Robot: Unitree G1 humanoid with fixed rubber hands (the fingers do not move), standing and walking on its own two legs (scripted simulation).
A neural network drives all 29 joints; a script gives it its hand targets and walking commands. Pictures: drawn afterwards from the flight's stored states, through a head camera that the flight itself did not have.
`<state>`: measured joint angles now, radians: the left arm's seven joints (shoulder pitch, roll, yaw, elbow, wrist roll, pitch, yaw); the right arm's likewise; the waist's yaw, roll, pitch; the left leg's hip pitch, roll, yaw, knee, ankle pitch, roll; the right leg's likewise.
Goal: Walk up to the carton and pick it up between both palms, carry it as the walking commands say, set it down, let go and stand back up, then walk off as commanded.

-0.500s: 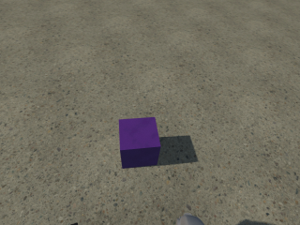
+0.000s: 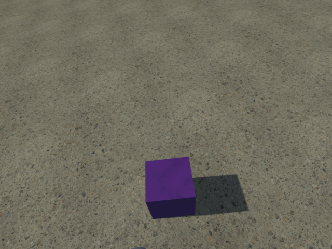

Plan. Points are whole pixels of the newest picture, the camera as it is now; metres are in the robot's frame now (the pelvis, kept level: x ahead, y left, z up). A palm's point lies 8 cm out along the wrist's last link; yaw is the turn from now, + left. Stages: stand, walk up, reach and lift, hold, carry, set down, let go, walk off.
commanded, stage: walk up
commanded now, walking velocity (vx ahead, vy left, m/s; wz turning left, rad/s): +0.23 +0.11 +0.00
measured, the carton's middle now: (170, 188) +0.57 +0.09 -0.65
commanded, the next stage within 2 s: none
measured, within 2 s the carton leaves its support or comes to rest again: neither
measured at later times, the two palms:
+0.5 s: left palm out of the picture +0.04 +0.29 -0.15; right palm out of the picture +0.11 -0.17 -0.14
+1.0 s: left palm out of the picture +0.04 +0.25 -0.15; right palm out of the picture +0.09 -0.18 -0.15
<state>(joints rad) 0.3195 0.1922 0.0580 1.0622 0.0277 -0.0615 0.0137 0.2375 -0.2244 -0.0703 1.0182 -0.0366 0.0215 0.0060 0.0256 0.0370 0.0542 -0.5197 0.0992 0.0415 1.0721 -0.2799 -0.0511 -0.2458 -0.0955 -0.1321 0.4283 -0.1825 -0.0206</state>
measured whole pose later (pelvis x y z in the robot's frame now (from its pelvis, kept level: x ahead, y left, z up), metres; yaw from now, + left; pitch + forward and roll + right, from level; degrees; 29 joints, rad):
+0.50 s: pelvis +0.06 +0.06 +0.00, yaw +1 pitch -1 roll +0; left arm 0.30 0.17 0.02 1.12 0.01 0.01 0.03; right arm 0.21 -0.16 -0.03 1.07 -0.01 -0.01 -0.02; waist 0.02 -0.04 0.03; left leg -0.21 0.00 0.09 0.36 -0.15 0.02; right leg -0.12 -0.11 -0.07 0.36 -0.23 0.07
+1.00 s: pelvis +0.08 +0.04 +0.00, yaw +1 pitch +0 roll +0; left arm 0.34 0.12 0.03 1.14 0.02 -0.02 0.04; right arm 0.26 -0.16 -0.03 1.11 -0.01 -0.02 -0.03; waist 0.01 0.00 0.01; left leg -0.19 0.03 0.07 0.36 -0.17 -0.01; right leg -0.08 -0.08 -0.09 0.34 -0.25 0.05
